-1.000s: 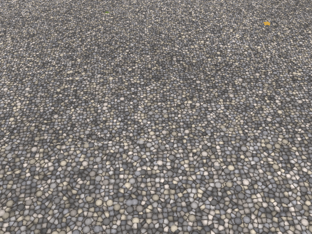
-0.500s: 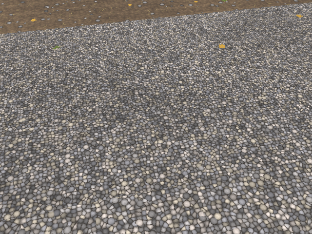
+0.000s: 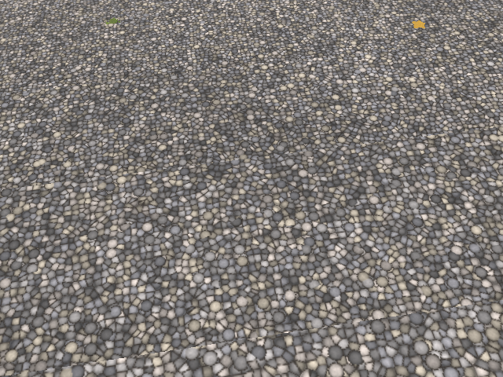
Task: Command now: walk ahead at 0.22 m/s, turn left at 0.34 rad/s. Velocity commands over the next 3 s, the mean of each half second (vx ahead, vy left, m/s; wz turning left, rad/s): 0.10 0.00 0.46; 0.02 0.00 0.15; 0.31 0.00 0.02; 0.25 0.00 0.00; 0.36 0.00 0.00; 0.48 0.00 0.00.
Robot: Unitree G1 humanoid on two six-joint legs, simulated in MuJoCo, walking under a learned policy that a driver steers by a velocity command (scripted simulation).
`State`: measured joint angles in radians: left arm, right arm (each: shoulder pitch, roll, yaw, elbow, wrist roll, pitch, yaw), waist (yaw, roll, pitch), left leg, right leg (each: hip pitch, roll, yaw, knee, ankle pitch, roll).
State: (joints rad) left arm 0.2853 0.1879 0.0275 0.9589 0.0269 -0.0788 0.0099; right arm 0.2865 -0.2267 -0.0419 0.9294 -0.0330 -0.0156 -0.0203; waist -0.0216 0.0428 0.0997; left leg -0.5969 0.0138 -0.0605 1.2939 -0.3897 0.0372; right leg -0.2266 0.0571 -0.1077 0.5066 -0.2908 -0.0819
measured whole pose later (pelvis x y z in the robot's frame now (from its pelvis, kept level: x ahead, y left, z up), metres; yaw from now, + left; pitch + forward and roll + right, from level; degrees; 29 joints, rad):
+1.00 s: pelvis +0.10 -0.02 +0.01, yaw +18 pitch -1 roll +0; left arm 0.23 0.21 0.01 0.87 0.01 -0.01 0.01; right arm 0.21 -0.23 -0.03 0.92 -0.01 0.04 -0.01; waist 0.01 0.00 0.02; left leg -0.15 -0.04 -0.08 0.41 -0.26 0.00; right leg -0.19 0.04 -0.01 0.46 -0.25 -0.04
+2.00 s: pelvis +0.36 +0.11 +0.01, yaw +18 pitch -1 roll -1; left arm 0.24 0.22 0.04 1.02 0.03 0.06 0.00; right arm 0.34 -0.18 0.01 0.98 -0.02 -0.04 0.00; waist -0.02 -0.03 0.03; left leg -0.17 -0.07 0.07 0.35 -0.17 0.11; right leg -0.44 -0.02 0.04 0.95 -0.26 -0.02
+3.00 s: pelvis +0.78 +0.20 -0.17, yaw +18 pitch -1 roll +2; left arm 0.16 0.21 0.03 0.96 0.04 -0.04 -0.01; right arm 0.39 -0.19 -0.03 1.07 -0.02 -0.09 -0.01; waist 0.01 -0.03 0.10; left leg -0.15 -0.12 0.10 0.44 -0.29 0.11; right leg -0.63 -0.07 0.03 1.07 -0.24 -0.04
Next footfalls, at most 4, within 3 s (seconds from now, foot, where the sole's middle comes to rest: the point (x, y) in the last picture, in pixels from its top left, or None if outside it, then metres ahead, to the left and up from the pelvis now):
0.16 left None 0.23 0.10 -0.77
0.64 right None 0.16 -0.10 -0.77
0.94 left None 0.09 0.10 -0.77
1.66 left None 0.40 0.18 -0.77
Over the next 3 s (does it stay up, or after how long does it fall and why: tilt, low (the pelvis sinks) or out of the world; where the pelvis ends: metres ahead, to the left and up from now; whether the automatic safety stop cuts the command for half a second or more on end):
stays up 0.78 0.20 -0.17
